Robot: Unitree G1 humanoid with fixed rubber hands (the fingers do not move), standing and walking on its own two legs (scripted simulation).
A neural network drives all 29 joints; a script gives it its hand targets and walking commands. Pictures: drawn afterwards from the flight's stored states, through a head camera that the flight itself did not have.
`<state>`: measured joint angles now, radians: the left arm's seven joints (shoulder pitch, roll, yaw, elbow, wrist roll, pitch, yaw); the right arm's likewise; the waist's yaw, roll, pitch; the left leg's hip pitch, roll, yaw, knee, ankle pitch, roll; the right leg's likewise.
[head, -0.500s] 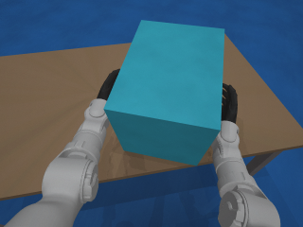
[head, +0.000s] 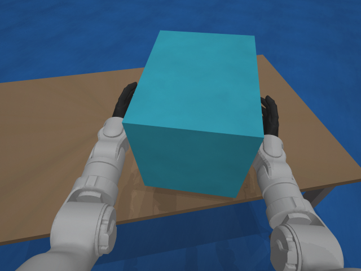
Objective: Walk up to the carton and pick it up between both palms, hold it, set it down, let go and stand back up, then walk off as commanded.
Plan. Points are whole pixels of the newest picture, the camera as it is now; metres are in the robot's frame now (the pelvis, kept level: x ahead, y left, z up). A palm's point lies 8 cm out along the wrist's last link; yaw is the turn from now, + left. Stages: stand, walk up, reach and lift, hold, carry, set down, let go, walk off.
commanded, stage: reach and lift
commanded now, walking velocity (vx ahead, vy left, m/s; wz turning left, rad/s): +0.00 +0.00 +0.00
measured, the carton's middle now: (197, 113) +0.47 -0.06 +0.10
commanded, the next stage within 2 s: hold in 1.66 s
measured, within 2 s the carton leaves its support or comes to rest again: neither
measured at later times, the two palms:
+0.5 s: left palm (101, 105) +0.39 +0.14 +0.21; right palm (274, 107) +0.36 -0.19 +0.19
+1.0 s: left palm (93, 104) +0.37 +0.15 +0.23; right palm (272, 97) +0.37 -0.18 +0.21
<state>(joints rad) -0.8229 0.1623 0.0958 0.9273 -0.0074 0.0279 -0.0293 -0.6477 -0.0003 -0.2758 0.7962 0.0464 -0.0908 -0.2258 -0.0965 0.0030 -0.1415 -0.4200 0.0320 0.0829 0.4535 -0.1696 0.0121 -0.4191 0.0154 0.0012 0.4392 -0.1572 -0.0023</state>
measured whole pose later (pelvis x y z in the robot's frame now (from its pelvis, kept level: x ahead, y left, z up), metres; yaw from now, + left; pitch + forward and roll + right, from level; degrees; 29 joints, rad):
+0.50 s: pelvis -0.02 +0.00 +0.00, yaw +0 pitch -1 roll +0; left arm -0.79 0.15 0.16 0.60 0.06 0.51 0.00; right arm -0.78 -0.09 -0.14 0.75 0.17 0.30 -0.23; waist -0.09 -0.01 -0.14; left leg -0.26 0.03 0.08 0.43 -0.16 0.01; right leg -0.26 0.02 0.00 0.42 -0.15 0.00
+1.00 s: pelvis -0.02 +0.00 +0.00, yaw +0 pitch -1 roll +0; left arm -0.80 0.12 0.20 0.45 0.11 0.70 0.03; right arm -0.87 -0.14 -0.11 0.79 0.20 0.39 -0.19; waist -0.07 -0.01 -0.14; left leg -0.26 0.03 0.08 0.42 -0.15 0.01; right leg -0.26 0.02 0.00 0.42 -0.14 0.00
